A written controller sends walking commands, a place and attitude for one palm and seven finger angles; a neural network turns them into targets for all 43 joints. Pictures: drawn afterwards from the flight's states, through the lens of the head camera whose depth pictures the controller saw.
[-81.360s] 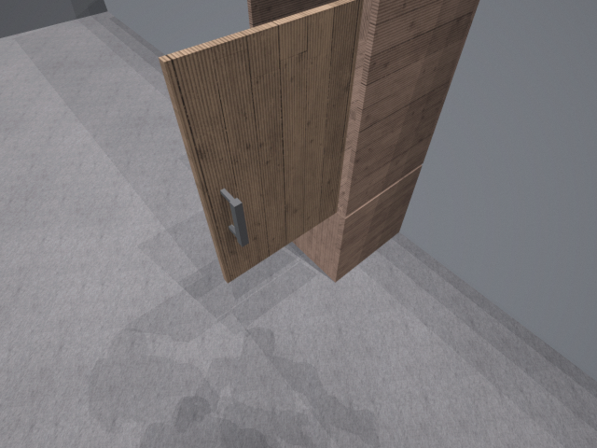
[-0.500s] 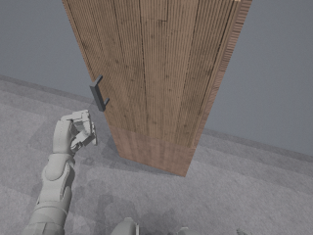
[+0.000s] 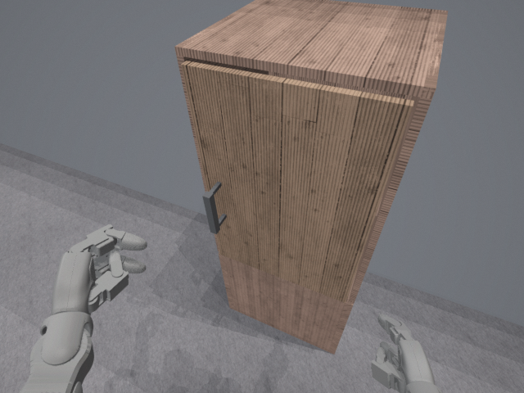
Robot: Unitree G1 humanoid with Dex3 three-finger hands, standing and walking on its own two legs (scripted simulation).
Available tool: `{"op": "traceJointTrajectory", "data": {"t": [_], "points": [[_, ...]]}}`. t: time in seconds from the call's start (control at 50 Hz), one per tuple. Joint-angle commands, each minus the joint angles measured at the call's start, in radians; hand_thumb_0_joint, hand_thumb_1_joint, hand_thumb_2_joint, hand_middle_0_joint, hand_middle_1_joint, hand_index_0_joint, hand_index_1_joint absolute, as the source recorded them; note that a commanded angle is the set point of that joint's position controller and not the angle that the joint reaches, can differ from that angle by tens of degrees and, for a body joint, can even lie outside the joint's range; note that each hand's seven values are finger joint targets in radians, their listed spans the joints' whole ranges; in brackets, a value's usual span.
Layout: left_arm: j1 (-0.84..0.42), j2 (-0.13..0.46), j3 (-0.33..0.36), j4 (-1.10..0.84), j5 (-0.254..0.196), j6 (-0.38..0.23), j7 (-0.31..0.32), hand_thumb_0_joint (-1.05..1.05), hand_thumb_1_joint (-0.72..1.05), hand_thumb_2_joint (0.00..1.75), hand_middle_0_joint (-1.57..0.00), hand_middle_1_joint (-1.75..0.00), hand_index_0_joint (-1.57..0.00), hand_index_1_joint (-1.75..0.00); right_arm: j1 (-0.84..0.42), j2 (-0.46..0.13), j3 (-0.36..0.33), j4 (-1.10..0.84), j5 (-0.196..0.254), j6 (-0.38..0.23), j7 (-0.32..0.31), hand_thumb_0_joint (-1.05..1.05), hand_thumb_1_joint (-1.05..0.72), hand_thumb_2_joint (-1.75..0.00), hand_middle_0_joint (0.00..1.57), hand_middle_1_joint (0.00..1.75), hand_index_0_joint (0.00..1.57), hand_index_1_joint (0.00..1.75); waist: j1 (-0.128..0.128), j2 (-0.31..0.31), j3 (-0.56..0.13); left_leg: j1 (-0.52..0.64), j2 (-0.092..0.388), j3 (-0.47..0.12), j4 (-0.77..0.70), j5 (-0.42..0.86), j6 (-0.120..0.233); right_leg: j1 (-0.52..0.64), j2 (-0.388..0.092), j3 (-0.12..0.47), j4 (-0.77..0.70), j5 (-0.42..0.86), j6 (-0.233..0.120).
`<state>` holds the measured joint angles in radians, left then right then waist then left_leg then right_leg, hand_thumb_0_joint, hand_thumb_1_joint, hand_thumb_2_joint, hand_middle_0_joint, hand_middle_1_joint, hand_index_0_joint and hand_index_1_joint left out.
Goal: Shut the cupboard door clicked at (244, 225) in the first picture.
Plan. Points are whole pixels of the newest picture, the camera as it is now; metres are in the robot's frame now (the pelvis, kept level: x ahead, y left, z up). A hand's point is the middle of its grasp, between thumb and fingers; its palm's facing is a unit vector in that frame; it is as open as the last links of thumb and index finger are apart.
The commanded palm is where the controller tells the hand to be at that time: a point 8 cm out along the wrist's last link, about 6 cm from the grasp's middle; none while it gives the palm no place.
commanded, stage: draw the hand back to the body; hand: left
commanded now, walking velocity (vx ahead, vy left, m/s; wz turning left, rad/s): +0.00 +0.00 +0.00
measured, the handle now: (216, 208) +0.54 +0.18 -0.09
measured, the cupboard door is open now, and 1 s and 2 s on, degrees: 0 0 0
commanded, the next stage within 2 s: step back with the hand held close in 0.70 s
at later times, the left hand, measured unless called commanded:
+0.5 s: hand (45, 284) +0.19 +0.27 +0.16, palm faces +0.49 -0.78 -0.40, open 7.1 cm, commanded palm +0.14 +0.29 +0.18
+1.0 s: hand (52, 283) +0.19 +0.26 +0.16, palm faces +0.44 -0.78 -0.45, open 7.4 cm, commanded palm +0.13 +0.29 +0.18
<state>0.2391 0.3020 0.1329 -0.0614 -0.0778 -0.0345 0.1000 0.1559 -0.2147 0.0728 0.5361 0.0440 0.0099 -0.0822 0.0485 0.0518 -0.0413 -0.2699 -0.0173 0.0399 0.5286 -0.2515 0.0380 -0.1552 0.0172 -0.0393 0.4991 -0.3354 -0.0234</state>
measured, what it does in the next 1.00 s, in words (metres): stands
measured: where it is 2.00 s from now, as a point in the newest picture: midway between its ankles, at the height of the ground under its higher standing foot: outside the picture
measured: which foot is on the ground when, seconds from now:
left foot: down 0.00-1.00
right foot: down 0.00-1.00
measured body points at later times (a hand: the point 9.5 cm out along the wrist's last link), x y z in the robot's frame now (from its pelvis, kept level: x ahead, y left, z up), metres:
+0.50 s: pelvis +0.00 -0.01 +0.01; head -0.02 -0.04 +0.45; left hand +0.15 +0.31 +0.19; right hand +0.19 -0.22 -0.08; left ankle +0.02 +0.09 -0.73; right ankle -0.04 -0.10 -0.73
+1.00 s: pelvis -0.01 -0.01 +0.01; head -0.02 -0.04 +0.45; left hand +0.16 +0.30 +0.19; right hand +0.18 -0.24 -0.09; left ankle +0.02 +0.09 -0.73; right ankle -0.04 -0.10 -0.73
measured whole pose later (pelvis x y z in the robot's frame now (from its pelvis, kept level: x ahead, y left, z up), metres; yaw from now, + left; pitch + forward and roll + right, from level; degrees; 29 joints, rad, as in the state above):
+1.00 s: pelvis -0.01 -0.01 +0.01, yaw +0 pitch -1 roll -1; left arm 0.49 0.37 0.37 -0.35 -0.07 -0.14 0.11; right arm 0.18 -0.25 0.01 0.60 0.02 -0.01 -0.06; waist 0.03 0.09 -0.03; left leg -0.25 0.00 0.03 0.48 -0.22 0.03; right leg -0.12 0.04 -0.04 0.41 -0.28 -0.03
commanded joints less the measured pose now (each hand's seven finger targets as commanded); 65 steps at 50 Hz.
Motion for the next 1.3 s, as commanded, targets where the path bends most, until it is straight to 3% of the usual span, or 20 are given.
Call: {"op": "traceJointTrajectory", "data": {"t": [0.0, 0.08, 0.22, 0.3, 0.34, 0.38, 0.48, 0.54, 0.62, 0.7, 0.72, 0.8, 0.82, 0.84, 0.86, 0.88, 0.96, 1.06, 1.2, 1.28], "points": [[-0.105, 0.170, 0.124, -0.327, 0.003, -0.052, 0.012, 0.00, 0.90, 0.90, -0.61, -0.75, -0.61, -0.75, -0.093, -0.112, -0.049, -0.126, -0.011, -0.066, 0.002, 0.00, -0.90, -0.90, 0.20, 0.30, 0.20, 0.30, -0.013, 0.037, -0.101, 0.225, 0.045, -0.061, -0.116, 0.251, -0.010, -0.038, -0.013, 0.018, -0.120, 0.296, -0.003], [-0.027, 0.199, 0.185, -0.400, 0.001, -0.047, 0.014, 0.00, 0.90, 0.90, -0.50, -0.63, -0.50, -0.63, -0.101, -0.111, -0.052, -0.118, -0.017, -0.078, 0.012, 0.00, -0.90, -0.90, 0.20, 0.30, 0.20, 0.30, -0.003, 0.001, -0.095, 0.235, 0.045, -0.056, -0.126, 0.302, -0.010, -0.004, -0.014, 0.014, -0.135, 0.337, 0.001], [0.104, 0.263, 0.306, -0.505, -0.003, -0.059, 0.021, 0.00, 0.90, 0.90, -0.31, -0.42, -0.31, -0.42, -0.111, -0.114, -0.068, -0.101, -0.023, -0.104, 0.018, 0.00, -0.90, -0.90, 0.20, 0.30, 0.20, 0.30, 0.018, 0.025, -0.089, 0.236, 0.044, -0.048, -0.121, 0.343, -0.006, 0.022, -0.016, 0.017, -0.152, 0.376, 0.005], [0.143, 0.280, 0.356, -0.551, -0.010, -0.077, 0.024, 0.00, 0.90, 0.90, -0.20, -0.30, -0.20, -0.30, -0.115, -0.109, -0.074, -0.097, -0.018, -0.112, 0.021, 0.00, -0.90, -0.90, 0.20, 0.30, 0.20, 0.30, 0.018, 0.012, -0.057, 0.221, 0.042, -0.042, -0.127, 0.275, -0.005, 0.005, -0.021, 0.017, -0.159, 0.323, 0.008], [0.159, 0.216, 0.303, -0.475, -0.010, -0.070, 0.017, 0.00, 0.90, 0.90, -0.20, -0.30, -0.20, -0.30, -0.104, -0.113, -0.075, -0.083, -0.017, -0.113, 0.020, 0.00, -0.90, -0.90, 0.20, 0.30, 0.20, 0.30, 0.004, -0.002, 0.003, 0.202, 0.044, -0.041, -0.138, 0.246, -0.005, -0.018, -0.023, 0.016, -0.166, 0.294, 0.010], [0.134, 0.207, 0.292, -0.450, -0.010, -0.072, 0.015, 0.00, 0.90, 0.90, -0.20, -0.30, -0.20, -0.30, -0.105, -0.121, -0.082, -0.084, -0.016, -0.110, 0.019, 0.00, -0.90, -0.90, 0.20, 0.30, 0.20, 0.30, 0.000, -0.041, 0.027, 0.197, 0.045, -0.043, -0.147, 0.197, -0.001, -0.039, -0.022, 0.018, -0.177, 0.243, 0.013], [0.100, 0.240, 0.308, -0.489, -0.007, -0.089, 0.019, 0.00, 0.90, 0.90, -0.20, -0.30, -0.20, -0.30, -0.114, -0.120, -0.085, -0.085, -0.018, -0.120, 0.009, 0.00, -0.90, -0.90, 0.20, 0.30, 0.20, 0.30, 0.010, -0.029, -0.023, 0.213, 0.036, -0.038, -0.142, 0.181, 0.008, -0.017, -0.029, 0.031, -0.184, 0.227, 0.015], [0.084, 0.266, 0.324, -0.538, -0.002, -0.100, 0.024, 0.00, 0.90, 0.90, -0.20, -0.30, -0.20, -0.30, -0.118, -0.114, -0.081, -0.080, -0.019, -0.133, 0.006, 0.00, -0.90, -0.90, 0.20, 0.30, 0.20, 0.30, 0.014, 0.036, -0.046, 0.222, 0.032, -0.039, -0.142, 0.190, 0.006, 0.000, -0.032, 0.035, -0.182, 0.235, 0.010], [0.120, 0.277, 0.349, -0.516, -0.005, -0.102, 0.026, 0.00, 0.90, 0.90, -0.20, -0.30, -0.20, -0.30, -0.123, -0.111, -0.082, -0.072, -0.020, -0.143, 0.004, 0.00, -0.90, -0.90, 0.20, 0.30, 0.20, 0.30, 0.020, 0.032, -0.002, 0.209, 0.032, -0.032, -0.135, 0.191, 0.004, -0.019, -0.030, 0.044, -0.206, 0.244, 0.011], [0.124, 0.241, 0.322, -0.494, -0.010, -0.103, 0.019, 0.00, 0.90, 0.90, -0.20, -0.30, -0.20, -0.30, -0.120, -0.106, -0.080, -0.072, -0.019, -0.140, 0.007, 0.00, -0.90, -0.90, 0.20, 0.30, 0.20, 0.30, 0.012, 0.033, 0.027, 0.209, 0.036, -0.028, -0.145, 0.162, 0.001, -0.037, -0.029, 0.042, -0.210, 0.202, 0.012], [0.138, 0.244, 0.330, -0.477, -0.012, -0.101, 0.017, 0.00, 0.90, 0.90, -0.20, -0.30, -0.20, -0.30, -0.117, -0.111, -0.083, -0.070, -0.021, -0.142, 0.005, 0.00, -0.90, -0.90, 0.20, 0.30, 0.20, 0.30, 0.015, 0.004, 0.024, 0.210, 0.038, -0.032, -0.146, 0.173, 0.003, -0.032, -0.026, 0.041, -0.216, 0.216, 0.014], [0.135, 0.244, 0.326, -0.487, -0.013, -0.104, 0.016, 0.00, 0.90, 0.90, -0.20, -0.30, -0.20, -0.30, -0.116, -0.111, -0.085, -0.074, -0.021, -0.139, 0.008, 0.00, -0.90, -0.90, 0.20, 0.30, 0.20, 0.30, 0.015, -0.008, 0.006, 0.211, 0.036, -0.029, -0.147, 0.176, 0.006, -0.019, -0.030, 0.042, -0.204, 0.224, 0.016], [-0.036, 0.399, 0.467, -0.520, 0.000, -0.148, 0.032, 0.00, 0.90, 0.90, -0.20, -0.30, -0.20, -0.30, -0.100, -0.128, -0.081, -0.108, -0.003, -0.118, 0.011, 0.00, -0.90, -0.90, 0.20, 0.30, 0.20, 0.30, -0.021, 0.042, 0.097, 0.149, 0.047, -0.049, -0.099, 0.080, 0.014, -0.111, -0.089, 0.132, -0.279, 0.234, 0.028], [0.091, 0.301, 0.386, -0.471, 0.003, -0.155, 0.023, 0.00, 0.90, 0.90, -0.20, -0.30, -0.20, -0.30, -0.105, -0.124, -0.092, -0.078, -0.019, -0.106, 0.008, 0.00, -0.90, -0.90, 0.20, 0.30, 0.20, 0.30, -0.021, -0.031, 0.040, 0.126, 0.052, -0.067, -0.052, 0.086, 0.020, -0.111, -0.123, 0.141, -0.262, 0.240, 0.027], [0.149, 0.269, 0.351, -0.443, 0.003, -0.155, 0.019, 0.00, 0.90, 0.90, -0.20, -0.30, -0.20, -0.30, -0.099, -0.133, -0.100, -0.079, -0.021, -0.093, 0.011, 0.00, -0.90, -0.90, 0.20, 0.30, 0.20, 0.30, -0.026, -0.061, 0.033, 0.130, 0.051, -0.060, -0.031, 0.097, 0.018, -0.132, -0.132, 0.147, -0.261, 0.256, 0.027], [0.168, 0.257, 0.337, -0.462, 0.005, -0.161, 0.018, 0.00, 0.90, 0.90, -0.20, -0.30, -0.20, -0.30, -0.097, -0.132, -0.103, -0.083, -0.022, -0.084, 0.012, 0.00, -0.90, -0.90, 0.20, 0.30, 0.20, 0.30, -0.028, -0.043, 0.007, 0.125, 0.055, -0.057, -0.029, 0.118, 0.017, -0.124, -0.139, 0.141, -0.240, 0.282, 0.027], [0.211, 0.278, 0.359, -0.508, 0.003, -0.167, 0.028, 0.00, 0.90, 0.90, -0.20, -0.30, -0.20, -0.30, -0.091, -0.141, -0.112, -0.100, -0.020, -0.058, -0.001, 0.00, -0.90, -0.90, 0.20, 0.30, 0.20, 0.30, -0.031, 0.002, -0.102, 0.149, 0.084, -0.065, -0.064, 0.304, 0.016, -0.056, -0.112, 0.089, -0.130, 0.426, 0.034], [0.238, 0.320, 0.399, -0.541, -0.004, -0.155, 0.040, 0.00, 0.90, 0.90, -0.20, -0.30, -0.20, -0.30, -0.086, -0.146, -0.115, -0.126, -0.018, -0.023, -0.016, 0.00, -0.90, -0.90, 0.20, 0.30, 0.20, 0.30, -0.032, -0.006, -0.130, 0.130, 0.105, -0.085, -0.077, 0.425, 0.013, -0.030, -0.084, 0.077, -0.073, 0.462, 0.027], [0.293, 0.319, 0.405, -0.578, -0.007, -0.156, 0.052, 0.00, 0.90, 0.90, -0.20, -0.30, -0.20, -0.30, -0.073, -0.151, -0.119, -0.150, -0.015, -0.014, -0.016, 0.00, -0.90, -0.90, 0.20, 0.30, 0.20, 0.30, -0.035, 0.007, -0.120, 0.033, 0.129, -0.112, -0.128, 0.293, 0.013, -0.021, -0.064, 0.083, -0.041, 0.332, 0.024], [0.297, 0.317, 0.409, -0.584, -0.002, -0.168, 0.058, 0.00, 0.90, 0.90, -0.20, -0.30, -0.20, -0.30, -0.070, -0.154, -0.118, -0.150, -0.017, -0.026, -0.018, 0.00, -0.90, -0.90, 0.20, 0.30, 0.20, 0.30, -0.039, 0.027, -0.086, -0.081, 0.146, -0.143, -0.185, 0.073, 0.024, -0.005, -0.050, 0.088, -0.027, 0.214, 0.025]]}}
